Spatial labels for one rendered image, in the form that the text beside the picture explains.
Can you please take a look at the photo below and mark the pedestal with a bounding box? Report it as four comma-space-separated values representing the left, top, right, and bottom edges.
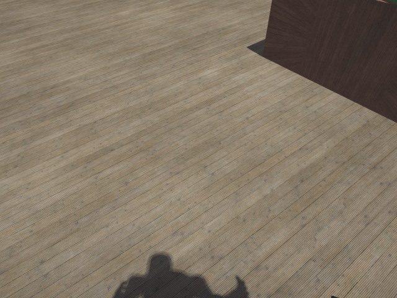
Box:
262, 0, 397, 123

